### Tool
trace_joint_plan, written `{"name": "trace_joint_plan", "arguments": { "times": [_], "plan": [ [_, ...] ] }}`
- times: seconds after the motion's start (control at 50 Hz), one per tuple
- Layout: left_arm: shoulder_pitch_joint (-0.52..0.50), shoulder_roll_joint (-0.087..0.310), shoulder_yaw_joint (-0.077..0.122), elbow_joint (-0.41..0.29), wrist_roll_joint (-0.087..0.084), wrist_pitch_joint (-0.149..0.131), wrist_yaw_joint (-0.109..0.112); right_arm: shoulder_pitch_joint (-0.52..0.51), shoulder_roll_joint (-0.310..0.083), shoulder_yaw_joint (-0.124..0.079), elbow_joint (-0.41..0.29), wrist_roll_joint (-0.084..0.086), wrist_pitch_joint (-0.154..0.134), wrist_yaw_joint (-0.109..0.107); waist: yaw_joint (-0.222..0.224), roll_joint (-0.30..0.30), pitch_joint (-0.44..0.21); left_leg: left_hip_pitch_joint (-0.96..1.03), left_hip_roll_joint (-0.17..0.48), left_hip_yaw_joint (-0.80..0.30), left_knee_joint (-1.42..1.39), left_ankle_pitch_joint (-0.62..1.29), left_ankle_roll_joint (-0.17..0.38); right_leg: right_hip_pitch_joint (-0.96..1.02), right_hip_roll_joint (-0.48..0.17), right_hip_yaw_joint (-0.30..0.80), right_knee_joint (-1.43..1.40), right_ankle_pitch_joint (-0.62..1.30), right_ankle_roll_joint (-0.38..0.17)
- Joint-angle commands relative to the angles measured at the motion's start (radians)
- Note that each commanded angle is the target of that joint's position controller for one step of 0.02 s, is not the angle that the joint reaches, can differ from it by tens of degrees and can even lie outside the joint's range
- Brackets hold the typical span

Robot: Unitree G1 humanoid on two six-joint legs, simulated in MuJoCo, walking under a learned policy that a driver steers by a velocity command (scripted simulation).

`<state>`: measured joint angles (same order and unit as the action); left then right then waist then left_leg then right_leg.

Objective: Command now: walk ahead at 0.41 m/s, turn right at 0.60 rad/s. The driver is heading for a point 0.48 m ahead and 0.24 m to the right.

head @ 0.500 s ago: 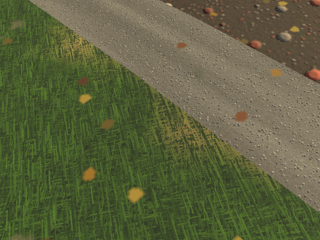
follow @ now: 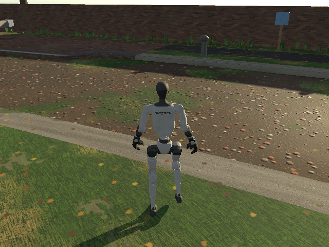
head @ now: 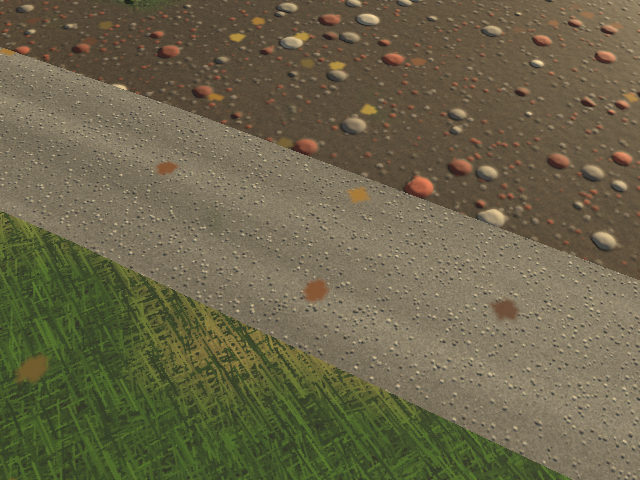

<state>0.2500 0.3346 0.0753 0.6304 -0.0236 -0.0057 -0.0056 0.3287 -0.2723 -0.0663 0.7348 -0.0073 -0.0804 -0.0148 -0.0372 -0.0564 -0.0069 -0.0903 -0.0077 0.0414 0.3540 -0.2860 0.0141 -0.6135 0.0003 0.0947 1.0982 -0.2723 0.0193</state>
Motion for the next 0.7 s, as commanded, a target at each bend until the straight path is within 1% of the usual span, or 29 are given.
{"name": "trace_joint_plan", "arguments": {
  "times": [0.02, 0.06, 0.1, 0.14, 0.16, 0.18, 0.2, 0.22, 0.24, 0.26, 0.28, 0.3, 0.32, 0.34, 0.36, 0.38, 0.4, 0.42, 0.46, 0.48, 0.5, 0.54, 0.58, 0.6, 0.64, 0.66, 0.7],
  "plan": [
    [-0.131, 0.037, 0.006, -0.108, -0.001, -0.027, -0.011, -0.011, -0.145, -0.031, -0.052, -0.006, -0.016, -0.006, -0.034, 0.167, 0.093, 0.085, 0.248, -0.156, -0.205, 0.114, 0.144, -0.247, -0.058, 0.0, -0.014, 0.11, 0.028],
    [-0.163, 0.023, -0.002, -0.117, 0.0, -0.029, -0.021, -0.009, -0.161, -0.032, -0.04, -0.003, -0.011, -0.004, -0.04, 0.158, 0.102, 0.079, 0.241, -0.084, -0.207, 0.2, 0.142, -0.216, -0.069, -0.028, -0.12, 0.169, 0.035],
    [-0.212, 0.002, -0.013, -0.126, 0.0, -0.035, -0.035, -0.003, -0.181, -0.035, -0.028, 0.005, -0.006, -0.003, -0.056, 0.155, 0.119, 0.059, 0.235, -0.016, -0.21, 0.244, 0.133, -0.153, -0.072, -0.072, -0.25, 0.225, 0.028],
    [-0.261, -0.011, -0.021, -0.139, -0.001, -0.04, -0.051, 0.024, -0.202, -0.039, -0.007, 0.017, -0.001, -0.002, -0.07, 0.144, 0.137, 0.069, 0.253, 0.02, -0.213, 0.271, 0.129, -0.103, -0.068, -0.114, -0.348, 0.226, 0.005],
    [-0.273, -0.009, -0.021, -0.144, -0.004, -0.041, -0.058, 0.032, -0.212, -0.042, 0.001, 0.024, 0.001, 0.0, -0.067, 0.143, 0.142, 0.087, 0.264, 0.035, -0.207, 0.308, 0.124, -0.08, -0.063, -0.129, -0.388, 0.211, -0.012],
    [-0.277, -0.001, -0.019, -0.148, -0.006, -0.041, -0.063, 0.035, -0.221, -0.044, 0.008, 0.029, 0.005, 0.001, -0.057, 0.146, 0.138, 0.109, 0.275, 0.051, -0.187, 0.393, 0.118, -0.051, -0.051, -0.145, -0.421, 0.187, -0.033],
    [-0.265, 0.017, -0.011, -0.15, -0.005, -0.04, -0.066, 0.031, -0.234, -0.047, 0.013, 0.032, 0.009, 0.0, -0.035, 0.156, 0.115, 0.133, 0.28, 0.075, -0.137, 0.579, 0.108, 0.003, -0.025, -0.166, -0.447, 0.151, -0.059],
    [-0.227, 0.042, 0.002, -0.145, -0.001, -0.036, -0.065, 0.031, -0.252, -0.052, 0.015, 0.035, 0.015, -0.002, -0.002, 0.177, 0.069, 0.157, 0.283, 0.101, -0.05, 0.81, 0.097, 0.085, 0.014, -0.194, -0.456, 0.106, -0.085],
    [-0.125, 0.083, 0.025, -0.122, -0.001, -0.031, -0.062, 0.029, -0.264, -0.055, 0.017, 0.037, 0.022, -0.006, 0.064, 0.187, -0.005, 0.154, 0.276, 0.129, 0.104, 0.991, 0.082, 0.229, 0.058, -0.215, -0.477, 0.084, -0.119],
    [0.048, 0.134, 0.056, -0.077, -0.006, -0.024, -0.051, 0.024, -0.252, -0.048, 0.011, 0.04, 0.025, -0.011, 0.159, 0.163, -0.101, 0.059, 0.249, 0.158, 0.316, 1.007, 0.054, 0.486, 0.092, -0.208, -0.531, 0.149, -0.161],
    [0.211, 0.194, 0.083, -0.043, -0.014, -0.008, -0.029, 0.043, -0.201, -0.026, -0.014, 0.019, 0.015, -0.012, 0.223, 0.068, -0.196, -0.202, 0.215, 0.143, 0.612, 0.628, 0.017, 0.807, -0.01, -0.026, -0.524, 0.135, -0.209],
    [0.162, 0.305, 0.089, -0.058, -0.014, -0.02, -0.023, 0.134, -0.055, 0.021, -0.082, -0.014, -0.008, 0.0, 0.077, -0.218, -0.324, -0.581, 0.009, 0.039, 0.96, -0.291, -0.035, 1.054, -0.293, 0.605, -0.649, -0.13, -0.394],
    [0.191, 0.211, 0.066, -0.082, -0.006, -0.037, -0.028, 0.013, -0.166, 0.003, -0.092, 0.02, -0.04, 0.009, 0.171, -0.099, -0.406, -0.657, 0.01, -0.159, 1.051, -0.279, -0.023, 1.057, -0.326, 0.757, -0.785, -0.227, -0.404],
    [0.156, 0.162, 0.048, -0.057, 0.003, -0.051, -0.031, -0.078, -0.2, -0.007, -0.125, 0.053, -0.054, 0.014, 0.167, -0.063, -0.234, -0.729, 0.048, -0.146, 1.031, -0.177, -0.007, 0.941, -0.299, 0.606, -0.809, -0.144, -0.355],
    [0.1, 0.147, 0.042, -0.056, 0.0, -0.058, -0.03, -0.093, -0.186, 0.0, -0.126, 0.04, -0.064, 0.008, 0.122, 0.021, -0.135, -0.694, 0.091, -0.138, 0.948, -0.09, 0.001, 0.783, -0.253, 0.483, -0.81, -0.023, -0.329],
    [0.031, 0.126, 0.035, -0.064, 0.006, -0.059, -0.028, -0.09, -0.182, -0.003, -0.117, 0.015, -0.065, 0.004, 0.076, 0.048, -0.08, -0.638, 0.118, -0.136, 0.871, -0.044, -0.006, 0.652, -0.213, 0.396, -0.816, 0.085, -0.311],
    [-0.012, 0.107, 0.026, -0.077, 0.021, -0.06, -0.025, -0.069, -0.186, -0.007, -0.107, 0.007, -0.056, 0.006, 0.038, 0.024, -0.057, -0.576, 0.137, -0.144, 0.838, -0.009, -0.011, 0.561, -0.183, 0.341, -0.84, 0.167, -0.306],
    [-0.035, 0.102, 0.024, -0.078, 0.025, -0.062, -0.021, -0.053, -0.183, -0.007, -0.101, 0.003, -0.044, 0.009, 0.018, 0.008, -0.046, -0.545, 0.14, -0.139, 0.813, 0.008, -0.023, 0.505, -0.172, 0.32, -0.863, 0.212, -0.313],
    [-0.03, 0.1, 0.023, -0.055, 0.013, -0.069, -0.012, -0.048, -0.159, -0.001, -0.096, -0.01, -0.025, 0.01, 0.006, 0.013, -0.019, -0.526, 0.137, -0.114, 0.747, 0.031, -0.057, 0.418, -0.155, 0.258, -0.883, 0.305, -0.323],
    [-0.02, 0.107, 0.024, -0.043, 0.012, -0.07, -0.006, -0.075, -0.148, 0.003, -0.106, -0.016, -0.019, 0.01, 0.01, 0.017, 0.0, -0.53, 0.129, -0.103, 0.698, 0.07, -0.072, 0.381, -0.139, 0.229, -0.89, 0.324, -0.32],
    [-0.008, 0.115, 0.025, -0.032, 0.012, -0.069, 0.001, -0.121, -0.137, 0.008, -0.122, -0.018, -0.018, 0.009, 0.022, 0.017, 0.02, -0.545, 0.12, -0.096, 0.631, 0.13, -0.084, 0.361, -0.123, 0.207, -0.893, 0.332, -0.311],
    [0.019, 0.123, 0.027, -0.01, 0.008, -0.064, 0.009, -0.214, -0.113, 0.018, -0.146, -0.016, -0.022, 0.012, 0.055, 0.005, 0.037, -0.518, 0.09, -0.089, 0.454, 0.277, -0.091, 0.336, -0.08, 0.166, -0.88, 0.301, -0.274],
    [0.047, 0.126, 0.027, 0.014, 0.006, -0.056, 0.017, -0.29, -0.091, 0.028, -0.157, -0.015, -0.031, 0.022, 0.088, -0.006, 0.045, -0.436, 0.042, -0.06, 0.287, 0.4, -0.085, 0.313, -0.05, 0.118, -0.842, 0.369, -0.233],
    [0.081, 0.129, 0.027, 0.032, 0.004, -0.052, 0.02, -0.322, -0.089, 0.029, -0.164, -0.012, -0.038, 0.029, 0.108, -0.006, 0.036, -0.394, 0.019, -0.05, 0.248, 0.458, -0.079, 0.317, -0.057, 0.125, -0.832, 0.388, -0.222],
    [0.119, 0.123, 0.025, 0.061, 0.001, -0.044, 0.026, -0.342, -0.106, 0.021, -0.171, -0.006, -0.046, 0.041, 0.118, -0.025, 0.021, -0.374, 0.004, -0.069, 0.183, 0.485, -0.056, 0.385, -0.08, 0.16, -0.779, 0.404, -0.204],
    [0.124, 0.113, 0.022, 0.07, 0.003, -0.04, 0.029, -0.336, -0.119, 0.015, -0.17, -0.007, -0.047, 0.044, 0.111, -0.034, 0.011, -0.374, 0.003, -0.085, 0.157, 0.462, -0.04, 0.437, -0.095, 0.184, -0.739, 0.415, -0.194],
    [0.104, 0.103, 0.019, 0.076, 0.012, -0.031, 0.033, -0.28, -0.143, 0.001, -0.155, -0.012, -0.047, 0.045, 0.075, -0.059, -0.016, -0.347, 0.006, -0.098, 0.139, 0.377, -0.002, 0.519, -0.121, 0.224, -0.642, 0.495, -0.17]
  ]
}}
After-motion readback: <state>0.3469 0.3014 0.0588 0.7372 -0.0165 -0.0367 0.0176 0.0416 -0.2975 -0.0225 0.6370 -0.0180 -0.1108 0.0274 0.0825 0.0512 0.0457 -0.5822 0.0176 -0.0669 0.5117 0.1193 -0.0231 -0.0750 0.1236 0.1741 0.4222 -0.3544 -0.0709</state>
